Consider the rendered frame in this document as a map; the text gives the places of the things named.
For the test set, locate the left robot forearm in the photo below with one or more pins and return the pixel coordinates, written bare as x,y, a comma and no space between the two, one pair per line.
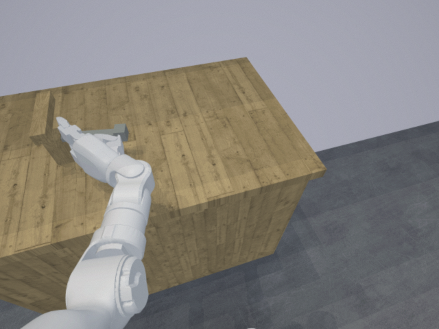
123,227

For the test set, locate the robot left upper arm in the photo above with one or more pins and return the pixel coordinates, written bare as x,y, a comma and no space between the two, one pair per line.
103,293

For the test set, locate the counter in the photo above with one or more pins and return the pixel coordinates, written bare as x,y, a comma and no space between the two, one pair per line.
229,166

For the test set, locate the robot left hand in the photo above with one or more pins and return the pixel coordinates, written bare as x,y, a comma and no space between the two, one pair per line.
92,152

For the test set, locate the tap lever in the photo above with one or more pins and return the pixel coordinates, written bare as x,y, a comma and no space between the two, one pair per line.
119,129

